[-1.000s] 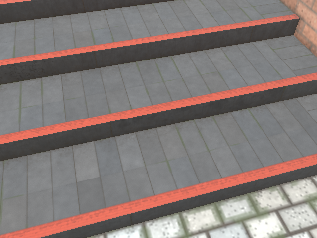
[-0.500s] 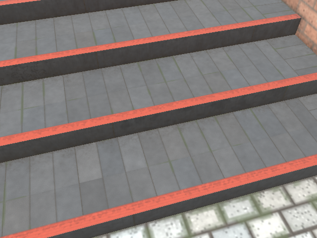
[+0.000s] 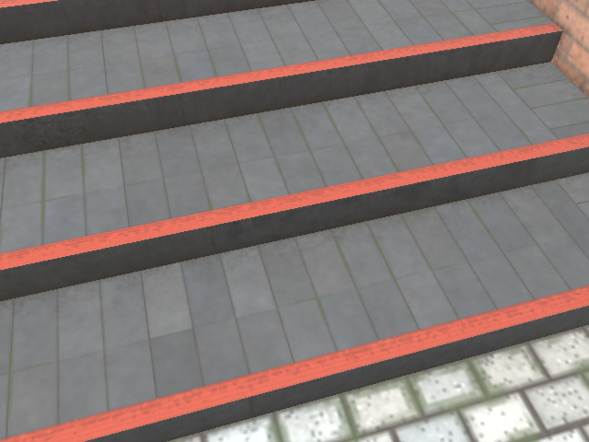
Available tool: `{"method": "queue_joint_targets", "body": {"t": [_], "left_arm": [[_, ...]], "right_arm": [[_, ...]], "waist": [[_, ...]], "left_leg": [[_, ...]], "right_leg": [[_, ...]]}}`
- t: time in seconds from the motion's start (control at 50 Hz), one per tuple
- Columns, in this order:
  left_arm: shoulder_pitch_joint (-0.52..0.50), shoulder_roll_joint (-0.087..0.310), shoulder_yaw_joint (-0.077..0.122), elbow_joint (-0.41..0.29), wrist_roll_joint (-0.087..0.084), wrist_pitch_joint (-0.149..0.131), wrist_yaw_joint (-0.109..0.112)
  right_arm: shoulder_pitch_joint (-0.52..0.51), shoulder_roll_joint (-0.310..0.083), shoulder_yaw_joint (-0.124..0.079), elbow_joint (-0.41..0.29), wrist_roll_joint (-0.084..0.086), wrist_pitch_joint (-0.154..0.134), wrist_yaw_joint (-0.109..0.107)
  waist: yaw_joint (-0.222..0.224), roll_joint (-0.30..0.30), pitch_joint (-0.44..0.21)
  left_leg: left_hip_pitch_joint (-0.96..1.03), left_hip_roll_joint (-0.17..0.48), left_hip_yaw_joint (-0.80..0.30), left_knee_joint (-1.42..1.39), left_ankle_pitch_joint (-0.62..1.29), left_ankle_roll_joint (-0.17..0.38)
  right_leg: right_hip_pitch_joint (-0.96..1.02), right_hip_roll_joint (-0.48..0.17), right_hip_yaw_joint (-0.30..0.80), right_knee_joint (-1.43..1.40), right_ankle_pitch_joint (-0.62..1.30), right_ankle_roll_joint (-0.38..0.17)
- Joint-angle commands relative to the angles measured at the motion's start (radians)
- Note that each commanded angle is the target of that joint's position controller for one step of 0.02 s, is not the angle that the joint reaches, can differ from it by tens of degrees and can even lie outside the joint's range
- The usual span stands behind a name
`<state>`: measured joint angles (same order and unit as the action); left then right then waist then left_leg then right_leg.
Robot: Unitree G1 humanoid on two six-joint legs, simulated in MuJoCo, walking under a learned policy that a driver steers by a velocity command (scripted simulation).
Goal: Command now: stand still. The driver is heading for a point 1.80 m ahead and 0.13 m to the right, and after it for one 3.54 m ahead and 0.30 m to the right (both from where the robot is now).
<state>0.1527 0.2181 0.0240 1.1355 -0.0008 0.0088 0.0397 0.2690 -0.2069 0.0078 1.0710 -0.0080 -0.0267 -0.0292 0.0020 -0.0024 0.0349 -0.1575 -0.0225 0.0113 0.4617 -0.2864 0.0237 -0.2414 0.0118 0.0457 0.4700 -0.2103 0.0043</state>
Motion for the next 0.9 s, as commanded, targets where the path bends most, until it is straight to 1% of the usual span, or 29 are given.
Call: {"method": "queue_joint_targets", "body": {"t": [0.02,0.3,0.32,0.34,0.36,0.38,0.4,0.42,0.44,0.46,0.48,0.5,0.52,0.54,0.56,0.58,0.6,0.62,0.64,0.66,0.68,0.7,0.72,0.76,0.8,0.84,0.86,0.88,0.9], "left_arm": [[0.014,0.104,0.014,-0.025,0.0,-0.007,0.004],[0.044,0.094,0.011,-0.024,-0.001,-0.007,0.008],[0.064,0.08,0.008,-0.014,0.0,-0.007,0.008],[0.107,0.027,-0.012,0.006,0.025,0.0,-0.002],[0.099,0.039,-0.007,0.0,0.028,0.003,-0.008],[0.067,0.057,-0.002,-0.019,0.034,0.003,-0.014],[0.033,0.052,-0.003,-0.043,0.04,-0.002,-0.022],[0.014,0.034,-0.008,-0.064,0.046,-0.011,-0.029],[0.0,0.03,-0.009,-0.082,0.043,-0.021,-0.035],[-0.004,0.098,0.016,-0.084,-0.035,-0.057,-0.022],[0.012,0.092,0.014,-0.084,-0.045,-0.079,-0.022],[0.039,0.066,0.01,-0.079,-0.042,-0.094,-0.025],[0.091,0.053,0.013,-0.06,-0.039,-0.103,-0.027],[0.158,0.054,0.022,-0.028,-0.032,-0.103,-0.028],[0.255,0.072,0.035,0.003,-0.026,-0.101,-0.029],[0.395,0.147,0.058,0.022,-0.024,-0.102,-0.025],[0.511,0.236,0.076,0.034,-0.023,-0.112,-0.037],[0.418,0.163,0.05,0.014,-0.008,-0.129,-0.038],[0.329,0.116,0.036,-0.022,-0.008,-0.14,-0.041],[0.267,0.105,0.028,-0.047,-0.009,-0.143,-0.048],[0.24,0.093,0.021,-0.061,-0.01,-0.139,-0.053],[0.246,0.066,0.01,-0.063,-0.006,-0.13,-0.054],[0.272,0.062,0.007,-0.058,-0.002,-0.122,-0.051],[0.311,0.09,0.008,-0.056,0.002,-0.111,-0.039],[0.303,0.119,0.01,-0.072,0.006,-0.105,-0.026],[0.318,0.139,0.013,-0.082,0.005,-0.102,-0.018],[0.338,0.148,0.017,-0.082,0.001,-0.103,-0.016],[0.375,0.15,0.019,-0.072,0.001,-0.098,-0.017],[0.38,0.145,0.02,-0.072,-0.004,-0.095,-0.017]], "right_arm": [[0.055,-0.097,-0.016,-0.018,0.001,-0.006,-0.003],[0.081,-0.084,-0.018,-0.011,0.002,-0.007,-0.003],[0.1,-0.075,-0.016,0.0,0.002,-0.006,-0.004],[0.107,-0.06,-0.012,0.002,-0.025,0.009,-0.006],[0.101,-0.096,-0.026,-0.005,-0.022,0.021,-0.005],[0.116,-0.132,-0.038,-0.007,-0.019,0.028,-0.003],[0.146,-0.156,-0.049,-0.001,-0.016,0.032,-0.002],[0.161,-0.16,-0.055,0.007,-0.013,0.031,-0.002],[0.166,-0.148,-0.056,0.011,-0.014,0.026,0.001],[0.117,-0.222,-0.08,-0.022,0.038,-0.002,-0.012],[0.101,-0.213,-0.08,-0.03,0.046,-0.018,-0.012],[0.089,-0.193,-0.078,-0.034,0.049,-0.027,-0.01],[0.067,-0.179,-0.077,-0.043,0.051,-0.03,-0.006],[0.055,-0.168,-0.076,-0.052,0.051,-0.031,0.0],[0.025,-0.147,-0.07,-0.069,0.045,-0.037,0.004],[-0.008,-0.085,-0.052,-0.095,0.034,-0.05,0.011],[-0.024,-0.052,-0.044,-0.134,0.032,-0.07,0.011],[-0.039,-0.103,-0.055,-0.139,0.05,-0.083,0.016],[-0.038,-0.111,-0.057,-0.138,0.06,-0.094,0.026],[-0.029,-0.114,-0.061,-0.129,0.052,-0.101,0.03],[-0.04,-0.131,-0.07,-0.128,0.04,-0.104,0.032],[-0.05,-0.136,-0.077,-0.129,0.035,-0.101,0.036],[-0.05,-0.118,-0.076,-0.127,0.034,-0.095,0.041],[-0.101,-0.087,-0.068,-0.147,0.027,-0.082,0.045],[-0.217,-0.07,-0.055,-0.198,0.025,-0.08,0.044],[-0.32,-0.056,-0.041,-0.238,0.028,-0.082,0.046],[-0.349,-0.057,-0.038,-0.249,0.031,-0.082,0.049],[-0.332,-0.052,-0.033,-0.24,0.032,-0.076,0.05],[-0.343,-0.063,-0.034,-0.249,0.037,-0.074,0.054]], "waist": [[0.0,0.005,-0.002],[-0.001,0.005,0.004],[-0.001,0.011,-0.02],[0.003,0.032,-0.028],[-0.005,0.062,0.023],[-0.022,0.095,0.068],[-0.039,0.135,0.108],[-0.044,0.157,0.145],[-0.045,0.155,0.161],[-0.028,0.147,0.17],[-0.014,0.136,0.152],[0.004,0.128,0.148],[0.033,0.112,0.133],[0.055,0.09,0.107],[0.091,0.043,0.072],[0.139,-0.153,0.015],[0.163,-0.333,-0.032],[0.105,-0.167,0.027],[0.067,-0.098,0.066],[0.038,-0.059,0.067],[0.024,-0.039,0.074],[0.019,-0.047,0.064],[0.018,-0.068,0.053],[0.025,-0.063,0.054],[0.039,-0.047,0.085],[0.064,-0.059,0.101],[0.071,-0.067,0.103],[0.072,-0.094,0.087],[0.064,-0.095,0.097]], "left_leg": [[-0.086,0.047,-0.044,-0.105,0.094,0.013],[-0.083,0.046,-0.046,-0.105,0.11,0.018],[-0.074,0.04,-0.041,-0.117,0.012,0.02],[-0.062,0.101,-0.131,-0.161,-0.154,0.051],[-0.071,0.11,-0.171,-0.185,-0.334,0.078],[-0.075,0.15,-0.242,-0.231,-0.477,0.111],[-0.068,0.216,-0.327,-0.289,-0.569,0.15],[-0.08,0.28,-0.393,-0.325,-0.579,0.184],[-0.081,0.306,-0.415,-0.348,-0.543,0.201],[-0.084,0.324,-0.42,-0.327,-0.442,0.206],[-0.057,0.326,-0.401,-0.31,-0.391,0.201],[-0.066,0.308,-0.36,-0.289,-0.351,0.185],[-0.113,0.263,-0.293,-0.254,-0.312,0.16],[-0.176,0.206,-0.23,-0.191,-0.257,0.139],[-0.256,0.152,-0.161,-0.07,-0.152,0.114],[-0.411,0.03,-0.01,0.252,-0.052,0.054],[-0.602,-0.05,0.008,0.54,-0.248,0.027],[-0.686,0.022,-0.089,0.726,-0.233,0.047],[-0.718,0.069,-0.113,0.774,-0.122,0.07],[-0.706,0.105,-0.097,0.756,-0.029,0.078],[-0.692,0.129,-0.087,0.71,0.036,0.074],[-0.647,0.143,-0.069,0.674,0.075,0.066],[-0.62,0.144,-0.045,0.65,0.097,0.052],[-0.623,0.143,-0.008,0.591,0.141,0.019],[-0.603,0.13,0.015,0.432,0.201,-0.005],[-0.528,0.098,0.048,0.269,0.272,-0.01],[-0.497,0.083,0.061,0.216,0.291,-0.008],[-0.476,0.071,0.072,0.23,0.275,-0.006],[-0.489,0.08,0.053,0.21,0.271,0.008]], "right_leg": [[0.059,-0.03,0.025,-0.057,0.119,-0.033],[0.057,-0.031,0.022,-0.055,0.128,-0.031],[0.069,-0.019,0.007,-0.053,0.041,-0.031],[0.053,-0.043,0.036,-0.054,-0.087,-0.039],[-0.01,-0.001,0.0,-0.001,-0.229,-0.047],[-0.094,0.027,-0.029,0.064,-0.297,-0.053],[-0.162,0.038,-0.072,0.146,-0.28,-0.054],[-0.194,0.01,-0.091,0.217,-0.226,-0.056],[-0.219,-0.015,-0.088,0.252,-0.213,-0.06],[-0.238,-0.038,-0.06,0.287,-0.191,-0.062],[-0.243,-0.053,-0.056,0.256,-0.218,-0.071],[-0.191,-0.056,-0.065,0.168,-0.208,-0.08],[-0.068,-0.032,-0.095,0.049,-0.16,-0.087],[0.074,0.009,-0.12,-0.007,-0.106,-0.078],[0.21,-0.015,-0.062,-0.034,-0.084,-0.084],[0.372,-0.183,0.216,-0.17,-0.206,-0.153],[0.47,-0.382,0.623,-0.323,-0.333,-0.293],[0.417,-0.415,0.649,-0.32,-0.367,-0.305],[0.373,-0.374,0.531,-0.318,-0.319,-0.268],[0.342,-0.328,0.416,-0.326,-0.221,-0.231],[0.322,-0.297,0.323,-0.332,-0.077,-0.202],[0.299,-0.255,0.228,-0.335,0.051,-0.176],[0.286,-0.229,0.165,-0.333,0.155,-0.168],[0.264,-0.21,0.098,-0.339,0.292,-0.18],[0.201,-0.193,0.057,-0.361,0.331,-0.185],[0.154,-0.175,0.022,-0.383,0.33,-0.179],[0.156,-0.179,0.015,-0.389,0.335,-0.18],[0.194,-0.202,0.016,-0.374,0.345,-0.19],[0.229,-0.219,0.014,-0.361,0.371,-0.189]]}}
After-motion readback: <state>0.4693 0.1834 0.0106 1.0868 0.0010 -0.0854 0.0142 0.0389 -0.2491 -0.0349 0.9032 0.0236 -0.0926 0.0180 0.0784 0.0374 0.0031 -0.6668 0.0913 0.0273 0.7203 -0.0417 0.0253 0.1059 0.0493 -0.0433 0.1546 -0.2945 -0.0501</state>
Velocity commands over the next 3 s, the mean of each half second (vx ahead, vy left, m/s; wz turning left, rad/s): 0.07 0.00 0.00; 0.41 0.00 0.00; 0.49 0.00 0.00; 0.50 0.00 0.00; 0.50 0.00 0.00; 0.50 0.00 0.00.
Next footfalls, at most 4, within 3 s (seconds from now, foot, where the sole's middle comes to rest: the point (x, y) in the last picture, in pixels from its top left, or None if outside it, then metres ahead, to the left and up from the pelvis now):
1.04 left None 0.44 0.09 -0.78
1.54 right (351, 310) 0.78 -0.10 -0.67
2.12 left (294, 175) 1.13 0.04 -0.55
2.68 right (365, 120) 1.36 -0.17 -0.55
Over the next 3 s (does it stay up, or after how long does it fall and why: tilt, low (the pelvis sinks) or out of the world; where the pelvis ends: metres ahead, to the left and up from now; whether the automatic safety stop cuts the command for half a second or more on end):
stays up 1.43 -0.06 0.23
